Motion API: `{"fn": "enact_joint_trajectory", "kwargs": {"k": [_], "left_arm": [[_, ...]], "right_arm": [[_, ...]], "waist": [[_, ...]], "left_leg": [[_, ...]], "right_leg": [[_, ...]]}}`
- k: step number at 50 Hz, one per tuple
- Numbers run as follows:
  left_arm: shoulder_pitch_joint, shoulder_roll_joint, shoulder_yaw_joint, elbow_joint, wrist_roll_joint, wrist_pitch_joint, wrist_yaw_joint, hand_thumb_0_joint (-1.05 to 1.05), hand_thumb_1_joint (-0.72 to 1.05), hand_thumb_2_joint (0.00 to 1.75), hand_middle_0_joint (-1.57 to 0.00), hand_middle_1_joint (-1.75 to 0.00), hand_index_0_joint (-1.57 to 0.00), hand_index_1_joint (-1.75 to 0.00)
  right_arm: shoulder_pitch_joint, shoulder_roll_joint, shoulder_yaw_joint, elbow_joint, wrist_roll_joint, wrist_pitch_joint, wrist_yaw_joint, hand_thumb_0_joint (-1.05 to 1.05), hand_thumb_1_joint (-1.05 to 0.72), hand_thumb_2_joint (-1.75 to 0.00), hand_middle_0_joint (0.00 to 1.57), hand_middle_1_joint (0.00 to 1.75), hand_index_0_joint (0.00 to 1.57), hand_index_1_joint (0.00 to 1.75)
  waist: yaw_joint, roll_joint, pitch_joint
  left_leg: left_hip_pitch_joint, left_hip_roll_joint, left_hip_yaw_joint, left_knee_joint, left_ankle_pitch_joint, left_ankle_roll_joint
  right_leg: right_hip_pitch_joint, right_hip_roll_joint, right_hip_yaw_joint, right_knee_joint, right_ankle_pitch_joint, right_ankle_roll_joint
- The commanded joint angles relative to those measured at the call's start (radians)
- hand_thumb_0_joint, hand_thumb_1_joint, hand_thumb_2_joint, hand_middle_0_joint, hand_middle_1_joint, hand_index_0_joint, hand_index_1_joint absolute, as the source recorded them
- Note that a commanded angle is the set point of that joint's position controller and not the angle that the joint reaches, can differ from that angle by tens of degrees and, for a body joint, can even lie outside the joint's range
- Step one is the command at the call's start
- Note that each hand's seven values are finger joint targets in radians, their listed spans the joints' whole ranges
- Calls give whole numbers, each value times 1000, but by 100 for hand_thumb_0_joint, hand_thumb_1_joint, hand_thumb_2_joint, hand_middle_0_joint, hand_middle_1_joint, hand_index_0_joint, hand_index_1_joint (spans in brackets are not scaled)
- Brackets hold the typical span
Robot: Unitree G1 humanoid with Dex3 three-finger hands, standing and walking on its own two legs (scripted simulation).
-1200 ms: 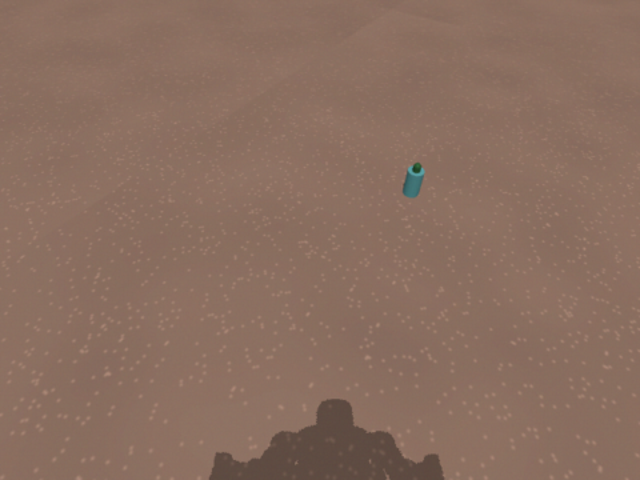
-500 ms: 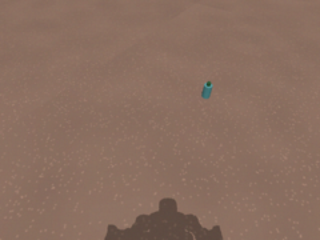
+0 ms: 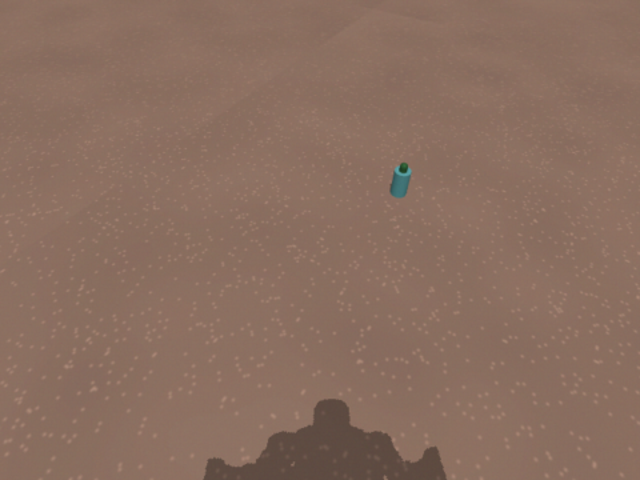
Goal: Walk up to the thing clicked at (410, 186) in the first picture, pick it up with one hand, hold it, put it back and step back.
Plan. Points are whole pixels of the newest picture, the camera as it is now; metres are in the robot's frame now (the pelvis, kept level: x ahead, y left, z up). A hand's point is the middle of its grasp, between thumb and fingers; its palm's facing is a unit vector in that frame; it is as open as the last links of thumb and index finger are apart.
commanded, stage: walk up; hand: left
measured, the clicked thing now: (401, 178) +1.46 -0.36 -0.69
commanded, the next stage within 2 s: none
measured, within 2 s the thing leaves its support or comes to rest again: neither
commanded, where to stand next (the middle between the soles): +1.05 -0.42 m, yaw -23 degrees
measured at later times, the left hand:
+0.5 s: hand (220, 426) +0.23 +0.16 -0.15, palm faces -0.18 -0.93 -0.33, open 7.4 cm
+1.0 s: hand (309, 228) +0.62 +0.04 -0.13, palm faces -0.42 -0.82 -0.39, open 7.4 cm
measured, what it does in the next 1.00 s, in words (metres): walks ahead, turning right: right foot, then left foot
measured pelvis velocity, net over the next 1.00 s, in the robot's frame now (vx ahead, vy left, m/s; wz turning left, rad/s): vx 0.38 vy -0.17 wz -0.36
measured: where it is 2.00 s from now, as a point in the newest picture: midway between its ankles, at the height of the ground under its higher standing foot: (411, 318)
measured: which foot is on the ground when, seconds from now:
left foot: down 0.00-0.24, up 0.26-0.58, down 0.60-1.00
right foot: up 0.00-0.22, down 0.24-0.62, up 0.64-1.00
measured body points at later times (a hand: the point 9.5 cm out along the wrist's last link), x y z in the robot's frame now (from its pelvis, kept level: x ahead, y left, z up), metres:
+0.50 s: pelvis +0.15 -0.10 -0.01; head +0.16 -0.10 +0.44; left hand +0.24 +0.21 -0.13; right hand +0.19 -0.44 -0.11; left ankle +0.27 +0.00 -0.71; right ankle +0.12 -0.22 -0.74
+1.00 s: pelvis +0.38 -0.17 -0.02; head +0.39 -0.18 +0.43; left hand +0.64 +0.08 -0.10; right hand +0.24 -0.48 -0.13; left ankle +0.34 -0.01 -0.74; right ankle +0.45 -0.33 -0.74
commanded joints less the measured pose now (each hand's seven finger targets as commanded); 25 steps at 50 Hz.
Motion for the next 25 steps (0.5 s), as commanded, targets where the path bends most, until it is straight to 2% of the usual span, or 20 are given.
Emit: {"fn": "enact_joint_trajectory", "kwargs": {"k": [1,2,3,5,6,7,9,10,11,12,13,14,15,16,17,19,20,22,24,25], "left_arm": [[-143,249,73,-182,9,-31,-36,0,90,90,-20,-30,-20,-30],[-88,244,74,-175,2,-29,-48,0,90,90,-20,-30,-20,-30],[-62,241,78,-173,-2,-27,-63,0,90,90,-20,-30,-20,-30],[-50,229,81,-176,-2,-27,-81,0,90,90,-20,-30,-20,-30],[-62,225,86,-183,-1,-28,-84,0,90,90,-20,-30,-20,-30],[-41,227,89,-178,1,-29,-84,0,90,90,-20,-30,-20,-30],[62,224,94,-148,2,-31,-77,0,90,90,-20,-30,-20,-30],[129,245,104,-127,5,-38,-67,0,90,90,-20,-30,-20,-30],[247,287,126,-101,7,-48,-51,0,90,90,-20,-30,-20,-30],[382,368,155,-94,9,-56,-26,0,90,90,-20,-30,-20,-30],[324,443,149,-141,-7,-66,-20,0,90,90,-20,-30,-20,-30],[232,451,146,-179,-21,-67,-17,0,90,90,-20,-30,-20,-30],[161,416,137,-196,-32,-68,-10,0,90,90,-20,-30,-20,-30],[120,383,124,-203,-34,-72,-3,0,90,90,-20,-30,-20,-30],[109,360,116,-215,-29,-75,0,0,90,90,-20,-30,-20,-30],[86,335,102,-226,-28,-82,-2,0,90,90,-20,-30,-20,-30],[76,333,99,-235,-26,-85,-2,0,90,90,-20,-30,-20,-30],[75,336,100,-257,-24,-91,-4,0,90,90,-20,-30,-20,-30],[87,325,98,-269,-23,-99,-4,0,90,90,-20,-30,-20,-30],[70,327,97,-279,-18,-101,-5,0,90,90,-20,-30,-20,-30]], "right_arm": [[50,-374,-116,-121,-5,-59,-26,0,-90,-90,20,30,20,30],[11,-364,-112,-138,-11,-62,-23,0,-90,-90,20,30,20,30],[-27,-353,-114,-158,-18,-63,-20,0,-90,-90,20,30,20,30],[-43,-352,-116,-179,-25,-64,-9,0,-90,-90,20,30,20,30],[-39,-352,-116,-181,-26,-64,-4,0,-90,-90,20,30,20,30],[-43,-354,-116,-183,-26,-62,-1,0,-90,-90,20,30,20,30],[-81,-352,-115,-194,-24,-53,2,0,-90,-90,20,30,20,30],[-71,-329,-106,-198,-21,-46,0,0,-90,-90,20,30,20,30],[-54,-287,-87,-201,-26,-37,0,0,-90,-90,20,30,20,30],[-43,-202,-51,-230,-17,-38,7,0,-90,-90,20,30,20,30],[-51,-226,-50,-276,9,-42,12,0,-90,-90,20,30,20,30],[-81,-303,-69,-258,7,-42,8,0,-90,-90,20,30,20,30],[-34,-323,-74,-227,18,-42,11,0,-90,-90,20,30,20,30],[10,-318,-74,-201,23,-42,14,0,-90,-90,20,30,20,30],[53,-312,-71,-190,23,-42,15,0,-90,-90,20,30,20,30],[97,-303,-78,-181,15,-36,31,0,-90,-90,20,30,20,30],[102,-301,-82,-190,13,-34,38,0,-90,-90,20,30,20,30],[84,-292,-87,-216,5,-36,48,0,-90,-90,20,30,20,30],[70,-279,-88,-232,3,-44,51,0,-90,-90,20,30,20,30],[78,-276,-91,-238,2,-50,49,0,-90,-90,20,30,20,30]], "waist": [[-60,66,34],[-29,98,21],[-12,133,21],[-11,178,27],[-14,179,33],[-5,168,36],[47,130,23],[77,40,2],[135,-116,-47],[202,-385,-46],[141,-382,-35],[107,-173,24],[65,-92,39],[35,-86,39],[18,-114,31],[-6,-134,60],[-12,-138,74],[-11,-139,75],[1,-95,33],[-10,-88,21]], "left_leg": [[134,445,-415,-270,-413,230],[132,409,-335,-260,-388,219],[110,371,-256,-253,-349,204],[36,298,-94,-209,-259,166],[-21,277,-49,-188,-255,150],[-63,254,-7,-159,-256,137],[-166,232,56,-40,-307,123],[-249,196,90,91,-320,104],[-351,127,124,364,-254,88],[-532,12,137,730,-357,49],[-640,-45,12,838,-369,9],[-590,48,-88,853,-281,4],[-579,91,-97,842,-199,11],[-542,109,-95,791,-149,16],[-494,114,-91,719,-139,19],[-396,116,-74,608,-114,11],[-378,110,-63,539,-116,3],[-343,106,-61,424,-94,-4],[-303,92,-28,337,-14,-6],[-246,86,-18,296,22,-5]], "right_leg": [[-484,-147,130,380,-37,-1],[-456,-161,113,343,-28,10],[-407,-161,80,295,-23,16],[-274,-145,6,168,5,23],[-202,-132,-20,124,31,22],[-139,-112,-61,106,63,20],[18,-74,-145,74,146,16],[125,-38,-157,70,140,14],[279,3,-129,34,25,-11],[345,-144,195,-197,-276,-78],[264,-366,718,-465,-410,-204],[155,-406,768,-472,-479,-256],[136,-365,644,-434,-444,-236],[112,-320,542,-395,-355,-210],[82,-292,463,-374,-281,-197],[-38,-242,328,-384,-218,-182],[-72,-231,293,-386,-210,-187],[-99,-233,271,-381,-197,-192],[-63,-217,225,-353,-133,-177],[-82,-216,214,-331,-87,-170]]}}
